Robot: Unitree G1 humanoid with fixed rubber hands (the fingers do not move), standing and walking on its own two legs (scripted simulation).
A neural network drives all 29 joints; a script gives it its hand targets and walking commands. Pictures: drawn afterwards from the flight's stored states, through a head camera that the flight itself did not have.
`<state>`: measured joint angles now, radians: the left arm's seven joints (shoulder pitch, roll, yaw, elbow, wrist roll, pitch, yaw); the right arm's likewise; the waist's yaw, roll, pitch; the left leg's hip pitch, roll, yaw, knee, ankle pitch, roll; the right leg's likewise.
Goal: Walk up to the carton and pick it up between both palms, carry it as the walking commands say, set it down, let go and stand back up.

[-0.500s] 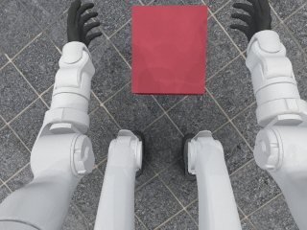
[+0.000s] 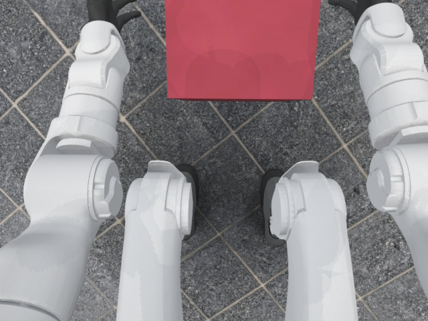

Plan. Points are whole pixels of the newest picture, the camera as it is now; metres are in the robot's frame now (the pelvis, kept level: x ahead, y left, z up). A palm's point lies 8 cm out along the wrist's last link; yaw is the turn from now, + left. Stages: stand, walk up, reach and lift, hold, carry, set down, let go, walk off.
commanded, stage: reach and lift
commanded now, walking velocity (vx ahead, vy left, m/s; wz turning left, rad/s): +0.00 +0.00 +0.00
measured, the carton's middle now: (237, 32) +0.54 -0.01 -0.28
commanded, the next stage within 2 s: none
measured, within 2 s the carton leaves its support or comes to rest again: leaves its support in 1.66 s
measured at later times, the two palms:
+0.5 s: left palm (121, 32) +0.53 +0.18 -0.21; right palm (352, 19) +0.54 -0.19 -0.21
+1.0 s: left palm (145, 28) +0.53 +0.14 -0.21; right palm (337, 18) +0.54 -0.17 -0.21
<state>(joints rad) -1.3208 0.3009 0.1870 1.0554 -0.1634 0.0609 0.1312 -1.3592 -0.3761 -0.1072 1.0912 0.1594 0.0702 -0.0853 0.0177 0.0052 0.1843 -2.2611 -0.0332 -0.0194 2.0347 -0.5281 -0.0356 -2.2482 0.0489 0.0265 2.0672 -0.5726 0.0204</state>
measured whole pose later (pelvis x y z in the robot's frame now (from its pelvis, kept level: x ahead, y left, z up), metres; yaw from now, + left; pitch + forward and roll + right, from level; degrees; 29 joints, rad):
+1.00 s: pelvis -0.01 +0.00 -0.03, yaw +0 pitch +38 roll +1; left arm -1.46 0.26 0.08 1.15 -0.22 0.01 0.16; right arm -1.48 -0.36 0.00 1.18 0.24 0.02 -0.13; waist 0.02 0.00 0.35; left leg -2.28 -0.03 -0.02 2.15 -0.53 -0.04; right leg -2.27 0.04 0.02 2.18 -0.57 0.02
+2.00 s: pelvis +0.00 +0.00 -0.03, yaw -1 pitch +40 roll +1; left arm -1.29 0.13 0.36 0.84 0.03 0.24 0.12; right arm -1.38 -0.24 -0.26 0.98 0.01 0.23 -0.11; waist 0.02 -0.01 0.17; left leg -2.30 -0.08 -0.04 2.15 -0.55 -0.07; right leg -2.30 0.10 0.04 2.17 -0.57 0.04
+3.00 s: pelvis +0.00 +0.00 +0.07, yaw -1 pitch +45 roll +2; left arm -1.09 0.00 0.50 0.65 0.19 0.36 0.05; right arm -1.17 -0.09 -0.42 0.78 -0.17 0.35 -0.06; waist 0.03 -0.01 -0.10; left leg -2.09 -0.10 -0.07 1.81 -0.51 -0.08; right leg -2.10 0.13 0.08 1.83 -0.52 0.04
